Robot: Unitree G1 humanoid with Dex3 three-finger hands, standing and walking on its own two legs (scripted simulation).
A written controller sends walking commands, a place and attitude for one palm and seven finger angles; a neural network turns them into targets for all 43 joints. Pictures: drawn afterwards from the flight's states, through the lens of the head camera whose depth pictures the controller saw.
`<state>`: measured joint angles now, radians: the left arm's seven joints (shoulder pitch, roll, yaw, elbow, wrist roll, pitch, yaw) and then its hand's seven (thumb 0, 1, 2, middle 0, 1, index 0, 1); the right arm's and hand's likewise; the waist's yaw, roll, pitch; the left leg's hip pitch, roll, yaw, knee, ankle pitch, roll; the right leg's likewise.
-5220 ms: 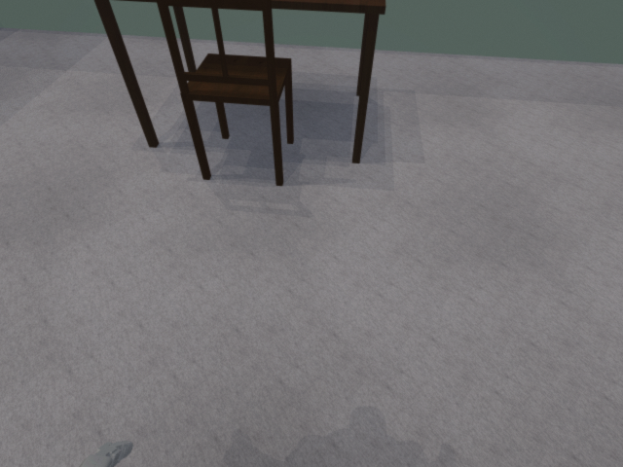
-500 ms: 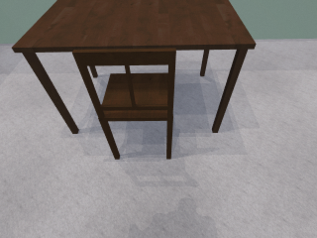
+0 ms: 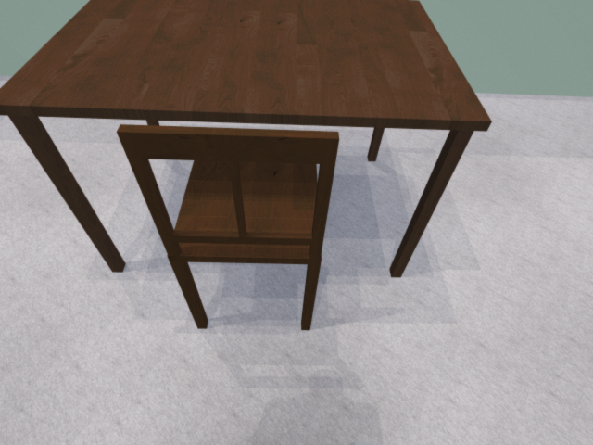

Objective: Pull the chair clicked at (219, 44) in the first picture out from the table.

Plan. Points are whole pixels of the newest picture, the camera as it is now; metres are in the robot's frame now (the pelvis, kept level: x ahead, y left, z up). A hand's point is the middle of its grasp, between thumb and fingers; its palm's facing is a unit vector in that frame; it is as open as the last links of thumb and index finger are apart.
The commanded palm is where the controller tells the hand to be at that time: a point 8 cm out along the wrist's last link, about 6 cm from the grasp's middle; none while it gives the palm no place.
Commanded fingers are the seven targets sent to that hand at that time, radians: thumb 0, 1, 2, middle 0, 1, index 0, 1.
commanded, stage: take the last steps up to it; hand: left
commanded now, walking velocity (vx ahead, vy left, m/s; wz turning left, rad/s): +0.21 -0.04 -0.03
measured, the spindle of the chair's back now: (238, 200) +0.60 +0.16 -0.11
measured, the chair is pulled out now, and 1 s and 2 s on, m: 0.00 0.00 0.00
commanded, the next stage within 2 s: come to a stop and stand still in 0.18 s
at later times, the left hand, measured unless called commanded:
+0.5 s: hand (224, 440) +0.16 +0.12 -0.17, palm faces +0.06 -0.98 -0.21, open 7.3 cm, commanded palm none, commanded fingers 0.00 0.90 0.90 -0.20 -0.30 -0.20 -0.30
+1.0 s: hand (229, 425) +0.18 +0.12 -0.17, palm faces +0.04 -0.95 -0.30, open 7.4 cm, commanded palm none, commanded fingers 0.00 0.90 0.90 -0.20 -0.30 -0.20 -0.30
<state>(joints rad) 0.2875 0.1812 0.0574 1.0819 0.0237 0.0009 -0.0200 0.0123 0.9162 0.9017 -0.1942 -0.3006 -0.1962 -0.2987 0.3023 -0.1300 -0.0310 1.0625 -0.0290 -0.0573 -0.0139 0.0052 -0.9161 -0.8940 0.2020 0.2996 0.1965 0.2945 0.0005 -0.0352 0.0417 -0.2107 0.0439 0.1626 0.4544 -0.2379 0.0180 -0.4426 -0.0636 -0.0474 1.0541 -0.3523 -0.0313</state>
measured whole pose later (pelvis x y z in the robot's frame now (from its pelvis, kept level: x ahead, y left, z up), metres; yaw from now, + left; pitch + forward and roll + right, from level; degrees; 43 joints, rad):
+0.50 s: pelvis +0.15 -0.05 +0.00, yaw +0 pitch +0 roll +0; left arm 0.25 0.12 0.02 1.08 0.02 -0.01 0.03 0.01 0.94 0.90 -0.20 -0.30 -0.20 -0.30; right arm 0.18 -0.18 -0.04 1.06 -0.01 0.01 -0.03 0.01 -0.93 -0.89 0.20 0.30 0.19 0.29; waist 0.02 0.04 0.06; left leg -0.35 0.05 0.07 0.63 -0.29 -0.03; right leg -0.17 0.01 -0.13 0.44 -0.28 -0.06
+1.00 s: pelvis +0.12 -0.08 -0.02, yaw +1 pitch -2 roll -1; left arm 0.26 0.16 0.02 0.93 0.03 -0.01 0.05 0.01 0.91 0.90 -0.20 -0.30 -0.20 -0.30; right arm 0.18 -0.22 -0.07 0.92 -0.01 0.05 0.00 0.01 -0.91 -0.89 0.20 0.30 0.20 0.29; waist -0.01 0.08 0.06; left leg -0.42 0.02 0.03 0.88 -0.43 0.01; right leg -0.25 0.01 -0.04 0.69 -0.40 -0.02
